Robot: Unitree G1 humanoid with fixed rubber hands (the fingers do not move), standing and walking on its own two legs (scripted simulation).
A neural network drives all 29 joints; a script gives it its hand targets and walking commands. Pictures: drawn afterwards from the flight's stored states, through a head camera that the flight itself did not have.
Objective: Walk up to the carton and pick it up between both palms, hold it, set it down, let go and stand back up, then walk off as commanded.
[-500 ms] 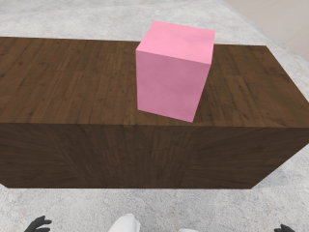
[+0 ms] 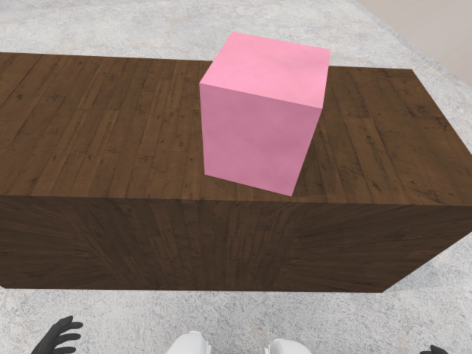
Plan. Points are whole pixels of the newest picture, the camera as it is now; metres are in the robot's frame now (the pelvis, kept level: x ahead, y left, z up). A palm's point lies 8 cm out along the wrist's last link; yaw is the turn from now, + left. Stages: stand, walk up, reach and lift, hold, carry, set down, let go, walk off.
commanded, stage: walk up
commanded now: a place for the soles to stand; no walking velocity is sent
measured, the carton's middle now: (262, 117) +0.58 -0.02 +0.05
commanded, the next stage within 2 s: none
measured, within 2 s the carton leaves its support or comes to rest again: neither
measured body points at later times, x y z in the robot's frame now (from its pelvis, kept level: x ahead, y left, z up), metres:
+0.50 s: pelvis +0.01 -0.05 +0.00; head +0.05 -0.05 +0.44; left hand +0.15 +0.27 -0.08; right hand +0.12 -0.38 -0.08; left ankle +0.06 +0.10 -0.70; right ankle +0.03 -0.14 -0.70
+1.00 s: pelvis +0.01 -0.06 +0.00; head +0.04 -0.04 +0.45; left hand +0.13 +0.26 -0.08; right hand +0.12 -0.39 -0.07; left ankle +0.06 +0.08 -0.69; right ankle +0.03 -0.15 -0.70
